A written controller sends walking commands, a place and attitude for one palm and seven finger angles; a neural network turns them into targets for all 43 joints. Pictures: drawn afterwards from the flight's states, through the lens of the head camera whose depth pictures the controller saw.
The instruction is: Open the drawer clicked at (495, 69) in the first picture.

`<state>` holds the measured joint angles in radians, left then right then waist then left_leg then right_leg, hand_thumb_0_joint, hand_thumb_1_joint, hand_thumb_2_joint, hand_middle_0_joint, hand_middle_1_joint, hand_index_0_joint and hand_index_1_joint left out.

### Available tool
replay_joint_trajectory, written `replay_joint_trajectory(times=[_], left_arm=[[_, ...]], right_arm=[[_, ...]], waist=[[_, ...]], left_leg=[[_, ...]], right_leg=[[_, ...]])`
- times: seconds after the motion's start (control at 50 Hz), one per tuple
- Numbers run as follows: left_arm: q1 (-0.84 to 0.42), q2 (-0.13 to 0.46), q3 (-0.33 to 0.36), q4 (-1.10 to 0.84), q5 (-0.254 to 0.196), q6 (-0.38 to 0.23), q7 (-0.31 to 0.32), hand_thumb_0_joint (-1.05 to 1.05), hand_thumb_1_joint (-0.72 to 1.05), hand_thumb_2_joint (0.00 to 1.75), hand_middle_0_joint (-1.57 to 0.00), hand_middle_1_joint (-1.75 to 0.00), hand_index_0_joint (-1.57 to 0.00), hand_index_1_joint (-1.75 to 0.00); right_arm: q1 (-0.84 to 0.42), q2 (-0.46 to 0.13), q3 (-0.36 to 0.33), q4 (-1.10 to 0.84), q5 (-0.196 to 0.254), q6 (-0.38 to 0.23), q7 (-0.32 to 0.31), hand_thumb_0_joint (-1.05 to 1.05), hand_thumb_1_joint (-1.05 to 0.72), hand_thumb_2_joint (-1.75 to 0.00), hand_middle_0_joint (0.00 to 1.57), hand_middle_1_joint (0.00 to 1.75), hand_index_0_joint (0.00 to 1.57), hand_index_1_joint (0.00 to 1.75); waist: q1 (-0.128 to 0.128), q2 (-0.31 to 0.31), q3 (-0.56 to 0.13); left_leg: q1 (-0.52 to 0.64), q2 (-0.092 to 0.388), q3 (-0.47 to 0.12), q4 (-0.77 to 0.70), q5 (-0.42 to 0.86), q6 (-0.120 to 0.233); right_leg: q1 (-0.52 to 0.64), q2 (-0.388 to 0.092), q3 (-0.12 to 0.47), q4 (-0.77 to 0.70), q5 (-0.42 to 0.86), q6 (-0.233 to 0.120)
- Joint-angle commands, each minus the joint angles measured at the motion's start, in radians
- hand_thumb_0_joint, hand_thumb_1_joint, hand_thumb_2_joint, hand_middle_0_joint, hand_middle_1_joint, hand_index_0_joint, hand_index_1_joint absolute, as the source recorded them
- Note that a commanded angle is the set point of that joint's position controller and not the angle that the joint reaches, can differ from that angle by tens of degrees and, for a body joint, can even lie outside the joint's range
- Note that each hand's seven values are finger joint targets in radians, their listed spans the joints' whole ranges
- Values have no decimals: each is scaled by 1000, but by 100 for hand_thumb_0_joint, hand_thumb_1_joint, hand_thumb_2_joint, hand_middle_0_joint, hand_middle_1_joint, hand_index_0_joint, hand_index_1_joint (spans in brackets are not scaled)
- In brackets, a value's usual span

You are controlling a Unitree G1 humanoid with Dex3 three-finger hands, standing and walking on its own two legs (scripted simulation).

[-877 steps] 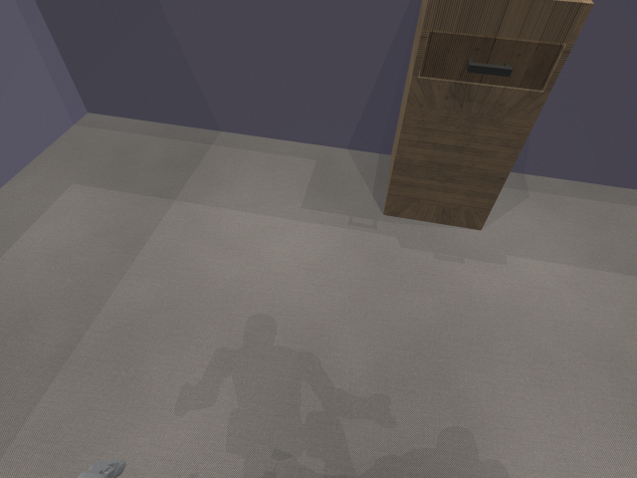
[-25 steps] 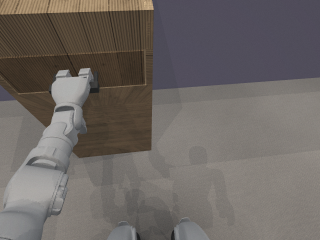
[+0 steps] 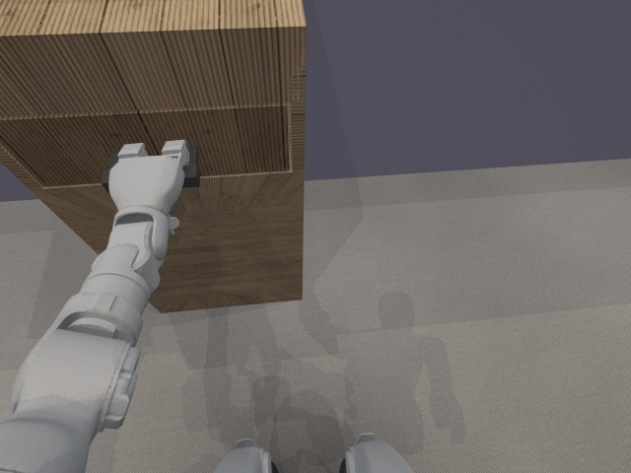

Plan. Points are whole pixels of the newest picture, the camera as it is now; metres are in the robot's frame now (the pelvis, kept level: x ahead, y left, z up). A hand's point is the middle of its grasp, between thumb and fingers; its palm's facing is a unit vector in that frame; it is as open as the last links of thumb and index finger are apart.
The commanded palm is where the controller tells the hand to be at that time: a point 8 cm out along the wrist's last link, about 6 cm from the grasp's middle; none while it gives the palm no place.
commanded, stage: close the thumb around the handle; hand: left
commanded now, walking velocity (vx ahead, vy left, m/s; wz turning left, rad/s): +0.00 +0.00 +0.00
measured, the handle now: (154, 166) +0.54 +0.20 +0.01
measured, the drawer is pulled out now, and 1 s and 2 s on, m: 0.00 0.05 0.19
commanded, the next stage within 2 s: pull the drawer open in 0.30 s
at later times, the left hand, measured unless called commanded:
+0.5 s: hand (164, 206) +0.48 +0.19 -0.01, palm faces -0.06 -0.04 -1.00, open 5.6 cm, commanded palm +0.45 +0.18 +0.04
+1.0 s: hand (161, 236) +0.43 +0.18 -0.01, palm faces -0.04 -0.06 -1.00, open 5.6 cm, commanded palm +0.39 +0.18 +0.04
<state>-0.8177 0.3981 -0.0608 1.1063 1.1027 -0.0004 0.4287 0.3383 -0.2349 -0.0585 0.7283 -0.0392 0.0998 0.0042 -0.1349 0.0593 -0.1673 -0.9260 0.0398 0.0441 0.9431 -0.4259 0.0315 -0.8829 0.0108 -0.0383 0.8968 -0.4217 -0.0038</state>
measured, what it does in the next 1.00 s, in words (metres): stands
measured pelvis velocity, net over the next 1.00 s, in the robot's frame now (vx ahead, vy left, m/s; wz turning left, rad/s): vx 0.02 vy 0.00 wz -0.01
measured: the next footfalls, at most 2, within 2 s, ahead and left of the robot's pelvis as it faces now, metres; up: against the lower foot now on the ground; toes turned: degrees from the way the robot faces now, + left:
none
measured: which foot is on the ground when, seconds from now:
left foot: down 0.00-1.00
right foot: down 0.00-1.00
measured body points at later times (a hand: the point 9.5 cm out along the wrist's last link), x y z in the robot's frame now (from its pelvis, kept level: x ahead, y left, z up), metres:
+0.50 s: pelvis +0.00 +0.00 +0.00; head +0.12 +0.00 +0.44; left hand +0.48 +0.19 +0.04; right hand +0.01 -0.27 -0.13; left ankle +0.00 +0.10 -0.68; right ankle -0.01 -0.12 -0.68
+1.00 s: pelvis +0.02 +0.00 +0.02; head +0.11 -0.01 +0.46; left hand +0.43 +0.18 +0.04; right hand +0.09 -0.27 -0.12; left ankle +0.00 +0.10 -0.68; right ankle -0.01 -0.12 -0.68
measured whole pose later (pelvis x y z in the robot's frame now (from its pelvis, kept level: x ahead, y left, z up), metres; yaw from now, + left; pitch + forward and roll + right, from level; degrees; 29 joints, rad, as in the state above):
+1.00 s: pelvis +0.02 +0.00 +0.02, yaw -1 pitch +19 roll -1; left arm -0.48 0.31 -0.09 0.80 1.10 0.04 0.45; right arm 0.27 -0.23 -0.07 0.68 -0.02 0.13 0.01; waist -0.07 0.05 -0.17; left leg -0.74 0.04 0.07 0.83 -0.43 0.03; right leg -0.72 0.01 -0.01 0.80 -0.42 0.00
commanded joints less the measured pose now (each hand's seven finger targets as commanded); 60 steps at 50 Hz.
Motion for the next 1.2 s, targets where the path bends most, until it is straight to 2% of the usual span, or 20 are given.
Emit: replay_joint_trajectory(times=[0.0, 0.04, 0.08, 0.12, 0.16, 0.24, 0.34, 0.38, 0.42, 0.5, 0.58, 0.62, 0.64, 0.7, 0.78, 0.82, 0.86, 1.02, 1.04, 1.18], left_arm=[[-396, 139, 6, -169, 4, 4, 39, 0, 68, 80, -38, -133, -38, -133], [-422, 181, 39, -183, -1, 2, 40, 0, 79, 85, -39, -134, -39, -134], [-388, 167, 33, -184, 2, 3, 39, 0, 90, 90, -40, -135, -40, -135], [-386, 175, 35, -166, -1, 8, 38, 0, 90, 90, -40, -135, -40, -135], [-385, 201, 52, -174, -3, 5, 35, 0, 90, 90, -40, -135, -40, -135], [-382, 166, 30, -179, -5, 1, 32, 0, 90, 90, -40, -135, -40, -135], [-370, 215, 66, -195, -8, -5, 28, 0, 90, 90, -40, -135, -40, -135], [-356, 182, 42, -179, -6, -5, 28, 0, 90, 90, -40, -135, -40, -135], [-312, 211, 69, -194, -6, -6, 28, 0, 90, 90, -40, -135, -40, -135], [-217, 159, 50, -220, -16, -10, 24, 0, 90, 90, -40, -135, -40, -135], [-117, 154, 65, -259, -18, -13, 25, 0, 90, 90, -40, -135, -40, -135], [-111, 128, 46, -299, -19, -13, 29, 0, 90, 90, -40, -135, -40, -135], [-78, 135, 61, -304, -21, -14, 32, 0, 90, 90, -40, -135, -40, -135], [-9, 116, 59, -339, -21, -7, 41, 0, 90, 90, -40, -135, -40, -135], [51, 79, 38, -403, -20, 7, 49, 0, 90, 90, -40, -135, -40, -135], [79, 82, 41, -404, -18, 18, 53, 0, 90, 90, -40, -135, -40, -135], [108, 96, 53, -417, -14, 25, 55, 0, 90, 90, -40, -135, -40, -135], [188, 36, 12, -502, -12, 54, 60, 0, 90, 90, -40, -135, -40, -135], [197, 65, 38, -513, -13, 56, 60, 0, 90, 90, -40, -135, -40, -135], [304, 19, 5, -601, -15, 71, 58, 0, 90, 90, -40, -135, -40, -135]], right_arm=[[149, -161, -60, -37, -1, -9, -14, 0, -90, -90, 20, 30, 20, 30], [150, -166, -60, -34, -4, -9, -15, 0, -90, -90, 20, 30, 20, 30], [151, -163, -63, -38, -4, -6, -14, 0, -90, -90, 20, 30, 20, 30], [147, -164, -58, -36, -2, -7, -15, 0, -90, -90, 20, 30, 20, 30], [148, -165, -56, -38, -1, -7, -18, 0, -90, -90, 20, 30, 20, 30], [142, -162, -59, -39, -1, -7, -17, 0, -90, -90, 20, 30, 20, 30], [144, -166, -58, -39, -3, -7, -20, 0, -90, -90, 20, 30, 20, 30], [144, -163, -59, -38, 0, -9, -18, 0, -90, -90, 20, 30, 20, 30], [139, -165, -58, -44, 1, -8, -17, 0, -90, -90, 20, 30, 20, 30], [125, -158, -62, -61, 3, -4, -13, 0, -90, -90, 20, 30, 20, 30], [114, -155, -65, -74, 6, 0, -10, 0, -90, -90, 20, 30, 20, 30], [104, -153, -68, -77, 7, 1, -9, 0, -90, -90, 20, 30, 20, 30], [98, -152, -68, -79, 6, 2, -8, 0, -90, -90, 20, 30, 20, 30], [87, -149, -70, -87, 8, 7, -6, 0, -90, -90, 20, 30, 20, 30], [61, -145, -72, -96, 11, 13, -3, 0, -90, -90, 20, 30, 20, 30], [47, -144, -70, -99, 13, 16, -5, 0, -90, -90, 20, 30, 20, 30], [33, -142, -68, -106, 14, 17, -8, 0, -90, -90, 20, 30, 20, 30], [-17, -132, -64, -133, 18, 18, -10, 0, -90, -90, 20, 30, 20, 30], [-23, -135, -62, -135, 17, 19, -12, 0, -90, -90, 20, 30, 20, 30], [-67, -128, -56, -162, 18, 15, -13, 0, -90, -90, 20, 30, 20, 30]], waist=[[-29, 21, -428], [-23, 25, -442], [-18, 29, -474], [-21, 6, -433], [-14, 4, -446], [-21, 9, -442], [-6, 8, -464], [-14, 7, -431], [11, 14, -453], [29, 2, -450], [58, -6, -463], [50, -17, -444], [64, -16, -452], [73, -42, -438], [78, -22, -419], [76, -59, -393], [88, -54, -389], [93, -45, -367], [103, -37, -372], [114, -40, -355]], left_leg=[[385, -36, -46, -62, 442, 5], [391, -35, -48, -62, 442, 5], [409, -37, -45, -59, 463, 5], [367, -40, -38, -65, 425, 9], [360, -42, -35, -67, 427, 11], [381, -39, -40, -65, 444, 9], [371, -42, -36, -62, 452, 9], [363, -41, -32, -66, 439, 9], [365, -42, -29, -69, 443, 8], [385, -40, -21, -83, 467, 6], [403, -40, -17, -91, 519, 5], [411, -36, -13, -99, 516, 7], [416, -37, -15, -101, 530, 5], [424, -36, -10, -111, 556, 6], [470, -30, -11, -122, 609, 3], [454, -35, -5, -129, 580, 5], [450, -39, -4, -136, 578, 5], [498, -39, -4, -145, 595, 2], [501, -38, -5, -146, 613, 1], [514, -40, -3, -158, 609, -1]], right_leg=[[147, 48, -2, -93, 377, -29], [158, 48, 1, -91, 377, -30], [169, 48, 2, -92, 397, -29], [183, 47, 5, -99, 391, -27], [205, 46, 10, -97, 409, -26], [184, 48, 6, -97, 403, -28], [217, 45, 13, -93, 432, -27], [200, 46, 9, -97, 420, -26], [222, 47, 12, -94, 425, -28], [251, 48, 7, -101, 449, -28], [289, 47, 8, -100, 498, -30], [293, 45, 9, -113, 504, -28], [304, 46, 9, -109, 509, -31], [333, 43, 8, -118, 545, -29], [330, 42, 5, -128, 557, -31], [350, 42, 7, -136, 568, -30], [368, 39, 12, -137, 577, -31], [368, 40, 5, -150, 564, -33], [380, 37, 9, -148, 581, -35], [399, 34, 9, -154, 591, -34]])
